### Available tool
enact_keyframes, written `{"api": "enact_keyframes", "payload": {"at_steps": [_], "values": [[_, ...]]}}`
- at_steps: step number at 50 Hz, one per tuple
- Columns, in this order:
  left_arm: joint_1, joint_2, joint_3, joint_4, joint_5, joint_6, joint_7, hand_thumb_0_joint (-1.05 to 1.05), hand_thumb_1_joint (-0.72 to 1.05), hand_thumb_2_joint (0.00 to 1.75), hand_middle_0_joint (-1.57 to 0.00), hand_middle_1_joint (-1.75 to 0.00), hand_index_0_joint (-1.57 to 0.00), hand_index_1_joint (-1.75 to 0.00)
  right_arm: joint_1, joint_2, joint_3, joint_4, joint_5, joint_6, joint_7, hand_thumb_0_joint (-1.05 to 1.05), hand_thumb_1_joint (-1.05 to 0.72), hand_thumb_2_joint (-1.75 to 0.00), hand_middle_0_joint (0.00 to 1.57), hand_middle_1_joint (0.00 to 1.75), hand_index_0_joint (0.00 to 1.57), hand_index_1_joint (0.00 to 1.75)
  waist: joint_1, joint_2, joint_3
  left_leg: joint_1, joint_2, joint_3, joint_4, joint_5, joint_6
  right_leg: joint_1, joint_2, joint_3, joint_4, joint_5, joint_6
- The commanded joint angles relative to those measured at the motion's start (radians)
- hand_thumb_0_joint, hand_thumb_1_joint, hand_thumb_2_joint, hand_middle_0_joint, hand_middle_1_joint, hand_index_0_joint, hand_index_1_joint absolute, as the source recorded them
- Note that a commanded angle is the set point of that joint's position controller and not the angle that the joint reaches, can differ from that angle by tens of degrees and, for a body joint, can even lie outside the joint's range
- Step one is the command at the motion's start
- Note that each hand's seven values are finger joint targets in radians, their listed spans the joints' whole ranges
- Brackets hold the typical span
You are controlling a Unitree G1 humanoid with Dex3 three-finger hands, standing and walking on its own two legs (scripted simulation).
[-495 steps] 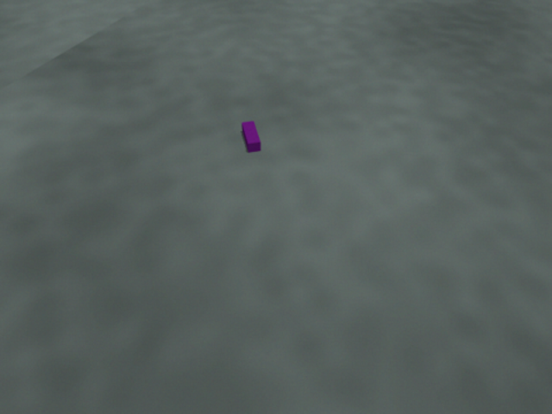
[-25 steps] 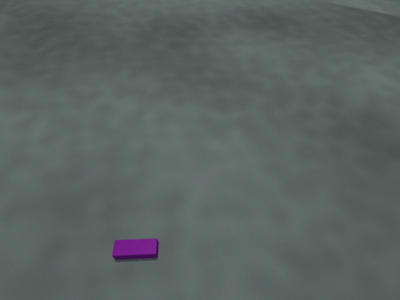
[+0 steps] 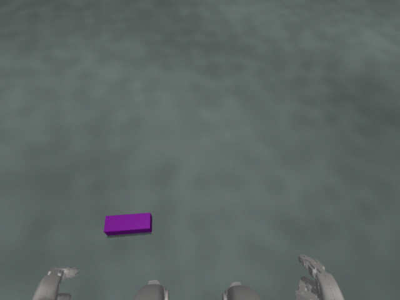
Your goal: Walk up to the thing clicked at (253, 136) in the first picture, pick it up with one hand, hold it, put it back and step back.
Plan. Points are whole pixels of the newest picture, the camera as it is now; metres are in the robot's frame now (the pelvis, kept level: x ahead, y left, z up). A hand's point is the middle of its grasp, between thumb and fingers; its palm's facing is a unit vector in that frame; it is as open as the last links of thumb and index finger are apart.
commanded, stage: rise first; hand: left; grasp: from above
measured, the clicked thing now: (129, 224) +0.46 +0.29 -0.69
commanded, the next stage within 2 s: none
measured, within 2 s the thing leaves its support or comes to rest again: neither
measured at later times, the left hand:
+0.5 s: hand out of the picture +0.14 +0.26 -0.19, palm faces -0.16 -0.86 -0.48, open 14.1 cm
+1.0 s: hand (89, 269) +0.23 +0.31 -0.36, palm faces -0.43 -0.48 -0.76, open 14.1 cm
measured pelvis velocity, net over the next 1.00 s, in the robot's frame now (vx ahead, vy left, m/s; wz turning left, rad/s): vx -0.06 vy -0.01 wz -0.03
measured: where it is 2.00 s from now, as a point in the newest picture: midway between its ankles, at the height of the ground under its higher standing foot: outside the picture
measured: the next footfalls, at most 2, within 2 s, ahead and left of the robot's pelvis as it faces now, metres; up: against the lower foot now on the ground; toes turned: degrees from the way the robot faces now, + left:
none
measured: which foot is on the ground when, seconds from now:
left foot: down 0.00-1.00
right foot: down 0.00-1.00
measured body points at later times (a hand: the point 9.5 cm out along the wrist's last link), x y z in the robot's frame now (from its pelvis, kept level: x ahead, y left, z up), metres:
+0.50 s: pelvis +0.00 +0.00 -0.06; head +0.11 +0.02 +0.38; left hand +0.15 +0.31 -0.16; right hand +0.18 -0.25 -0.14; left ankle +0.01 +0.13 -0.69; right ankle -0.01 -0.15 -0.69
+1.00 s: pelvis -0.06 -0.01 -0.22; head +0.13 +0.01 +0.18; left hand +0.25 +0.33 -0.31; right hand +0.14 -0.28 -0.34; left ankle +0.01 +0.13 -0.69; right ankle -0.01 -0.15 -0.69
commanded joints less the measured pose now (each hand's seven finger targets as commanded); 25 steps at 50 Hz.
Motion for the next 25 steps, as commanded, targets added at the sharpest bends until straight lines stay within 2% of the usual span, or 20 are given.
{"api": "enact_keyframes", "payload": {"at_steps": [1,3,6,7,9,10,12,15,18,23,25], "values": [[0.034,0.204,0.070,-0.230,0.032,-0.016,0.023,0.00,-0.55,0.98,-0.06,-1.08,-0.06,-1.08,-0.004,-0.149,-0.064,-0.146,-0.005,-0.070,-0.020,0.00,-0.87,-0.89,0.20,0.30,0.20,0.30,0.008,0.062,-0.256,0.133,-0.019,0.011,-0.039,0.253,0.009,0.005,0.042,-0.049,-0.017,0.224,-0.051],[0.046,0.213,0.068,-0.311,0.040,0.000,0.018,0.00,-0.54,0.98,-0.06,-1.08,-0.07,-1.08,-0.006,-0.151,-0.064,-0.161,-0.005,-0.075,-0.023,0.00,-0.87,-0.89,0.20,0.30,0.20,0.30,0.009,0.080,-0.271,0.133,-0.014,0.002,-0.030,0.263,0.008,-0.003,0.041,-0.050,-0.001,0.227,-0.051],[0.118,0.195,0.058,-0.312,0.048,0.036,0.011,0.00,-0.54,0.97,-0.06,-1.07,-0.07,-1.06,0.003,-0.145,-0.061,-0.154,-0.008,-0.081,-0.031,0.00,-0.88,-0.89,0.20,0.30,0.20,0.30,-0.004,0.065,-0.253,0.103,-0.014,0.006,0.000,0.243,0.011,-0.030,0.044,-0.047,0.014,0.210,-0.047],[0.097,0.195,0.052,-0.374,0.048,0.040,0.010,0.00,-0.54,0.97,-0.06,-1.08,-0.07,-1.07,-0.011,-0.145,-0.059,-0.171,-0.010,-0.086,-0.033,0.00,-0.88,-0.89,0.20,0.30,0.20,0.30,-0.004,0.071,-0.265,0.094,-0.012,0.004,0.014,0.255,0.013,-0.038,0.043,-0.049,0.023,0.223,-0.048],[0.122,0.197,0.063,-0.362,0.052,0.058,0.011,0.00,-0.54,0.96,-0.06,-1.08,-0.08,-1.07,-0.012,-0.143,-0.057,-0.171,-0.012,-0.093,-0.036,0.00,-0.88,-0.89,0.20,0.30,0.20,0.30,-0.009,0.058,-0.240,0.053,-0.012,-0.003,0.031,0.230,0.013,-0.067,0.043,-0.051,0.039,0.201,-0.048],[0.117,0.205,0.068,-0.400,0.060,0.060,0.015,0.00,-0.56,0.97,-0.07,-1.07,-0.07,-1.06,-0.025,-0.138,-0.054,-0.194,-0.012,-0.100,-0.037,0.00,-0.89,-0.90,0.20,0.30,0.20,0.30,0.000,0.061,-0.243,0.036,-0.015,-0.002,0.042,0.223,0.014,-0.071,0.042,-0.050,0.044,0.198,-0.050],[0.153,0.189,0.052,-0.402,0.069,0.065,0.013,0.00,-0.54,0.95,-0.06,-1.09,-0.08,-1.07,-0.025,-0.137,-0.053,-0.200,-0.015,-0.107,-0.040,0.00,-0.89,-0.90,0.20,0.30,0.20,0.30,-0.005,0.058,-0.264,0.030,-0.012,-0.002,0.067,0.252,0.016,-0.089,0.043,-0.052,0.074,0.216,-0.051],[0.170,0.202,0.066,-0.435,0.073,0.068,0.011,0.00,-0.54,0.95,-0.06,-1.09,-0.08,-1.06,-0.026,-0.136,-0.052,-0.206,-0.019,-0.116,-0.039,0.00,-0.90,-0.90,0.20,0.30,0.20,0.30,-0.001,0.081,-0.280,0.013,-0.005,-0.011,0.100,0.289,0.013,-0.128,0.045,-0.057,0.118,0.221,-0.052],[0.196,0.194,0.065,-0.463,0.086,0.063,0.016,0.00,-0.54,0.96,-0.06,-1.09,-0.08,-1.07,-0.025,-0.127,-0.051,-0.220,-0.021,-0.124,-0.037,0.00,-0.89,-0.89,0.20,0.30,0.20,0.30,0.000,0.075,-0.307,-0.015,-0.012,-0.006,0.138,0.269,0.017,-0.146,0.045,-0.052,0.141,0.226,-0.051],[0.243,0.212,0.081,-0.506,0.101,0.057,0.019,0.00,-0.57,0.96,-0.07,-1.09,-0.08,-1.07,-0.036,-0.128,-0.054,-0.233,-0.019,-0.128,-0.028,0.00,-0.91,-0.90,0.20,0.30,0.20,0.30,0.014,0.071,-0.356,-0.063,-0.014,-0.012,0.195,0.294,0.020,-0.178,0.046,-0.053,0.194,0.240,-0.051],[0.259,0.214,0.081,-0.519,0.107,0.058,0.018,0.00,-0.57,0.96,-0.07,-1.09,-0.08,-1.07,-0.043,-0.129,-0.054,-0.235,-0.020,-0.128,-0.024,0.00,-0.92,-0.90,0.20,0.30,0.20,0.30,0.016,0.089,-0.356,-0.082,-0.014,-0.013,0.209,0.277,0.018,-0.206,0.046,-0.054,0.214,0.219,-0.054]]}}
